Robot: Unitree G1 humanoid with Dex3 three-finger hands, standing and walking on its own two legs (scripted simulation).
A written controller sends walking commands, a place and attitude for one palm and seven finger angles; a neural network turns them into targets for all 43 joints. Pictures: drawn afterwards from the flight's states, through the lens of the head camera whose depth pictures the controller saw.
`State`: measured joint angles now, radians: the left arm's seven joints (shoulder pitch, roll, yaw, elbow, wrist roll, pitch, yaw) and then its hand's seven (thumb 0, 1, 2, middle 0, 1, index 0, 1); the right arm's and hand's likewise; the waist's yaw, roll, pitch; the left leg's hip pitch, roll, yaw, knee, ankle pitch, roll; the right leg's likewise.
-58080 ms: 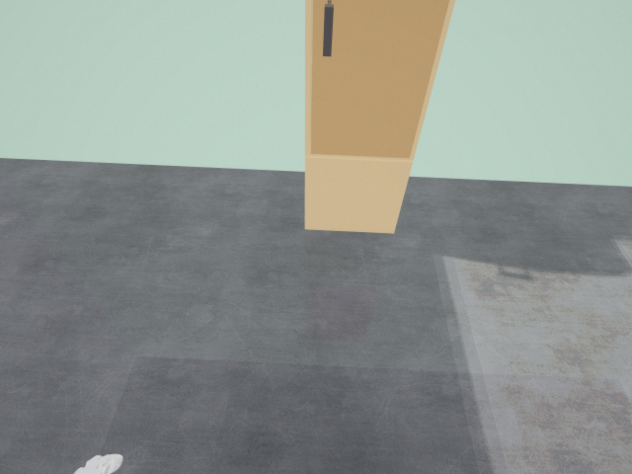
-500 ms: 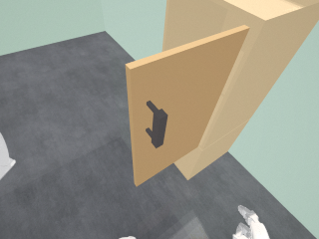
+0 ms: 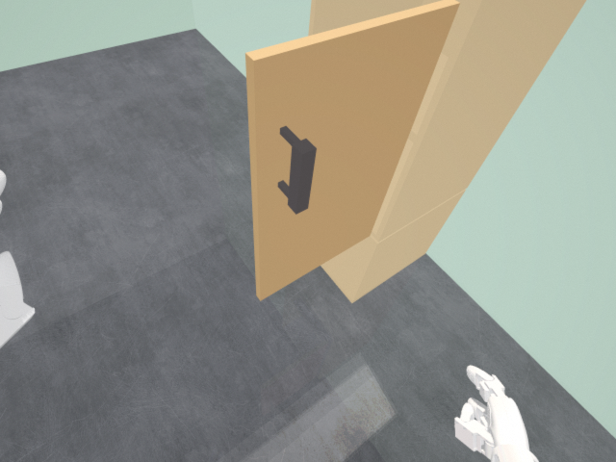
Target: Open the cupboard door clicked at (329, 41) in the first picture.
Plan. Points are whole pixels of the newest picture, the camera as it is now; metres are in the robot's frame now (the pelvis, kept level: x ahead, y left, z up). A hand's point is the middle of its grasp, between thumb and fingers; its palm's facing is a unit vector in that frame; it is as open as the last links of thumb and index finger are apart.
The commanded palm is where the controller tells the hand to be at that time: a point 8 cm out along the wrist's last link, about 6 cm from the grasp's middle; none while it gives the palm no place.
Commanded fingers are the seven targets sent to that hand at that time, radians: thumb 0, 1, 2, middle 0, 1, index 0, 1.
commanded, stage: stop stepping back and stand still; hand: left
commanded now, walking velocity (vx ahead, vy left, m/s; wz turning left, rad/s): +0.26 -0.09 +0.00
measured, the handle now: (292, 170) +0.48 +0.06 +0.08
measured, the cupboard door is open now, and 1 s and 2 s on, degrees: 90 90 90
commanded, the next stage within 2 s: let the arm hang, fingers relaxed in 1.22 s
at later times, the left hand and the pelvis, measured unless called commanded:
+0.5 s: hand out of the picture +0.07 +0.28 +0.17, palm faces +0.52 -0.79 -0.33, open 7.4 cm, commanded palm +0.01 +0.31 +0.18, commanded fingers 0.00 0.90 0.90 -0.20 -0.30 -0.20 -0.30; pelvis -0.12 +0.00 -0.01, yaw +3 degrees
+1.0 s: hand out of the picture +0.08 +0.27 +0.16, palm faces +0.48 -0.77 -0.42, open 7.4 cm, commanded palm +0.02 +0.30 +0.18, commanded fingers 0.00 0.90 0.90 -0.20 -0.30 -0.20 -0.30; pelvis -0.11 +0.00 +0.00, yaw +2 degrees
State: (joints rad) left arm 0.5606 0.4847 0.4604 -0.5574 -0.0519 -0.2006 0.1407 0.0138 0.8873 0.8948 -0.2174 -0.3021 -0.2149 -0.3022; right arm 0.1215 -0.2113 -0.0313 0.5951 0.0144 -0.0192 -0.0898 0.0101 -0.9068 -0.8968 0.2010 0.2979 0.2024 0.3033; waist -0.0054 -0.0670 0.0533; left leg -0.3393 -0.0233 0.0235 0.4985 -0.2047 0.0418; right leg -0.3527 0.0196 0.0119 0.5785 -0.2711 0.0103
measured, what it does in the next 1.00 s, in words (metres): walks backwards: right foot, then left foot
